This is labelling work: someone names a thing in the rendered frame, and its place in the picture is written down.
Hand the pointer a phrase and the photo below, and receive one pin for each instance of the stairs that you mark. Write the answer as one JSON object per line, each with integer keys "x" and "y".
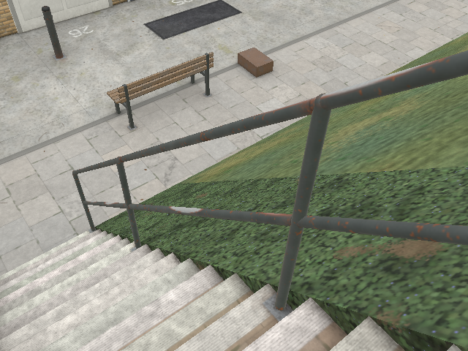
{"x": 97, "y": 292}

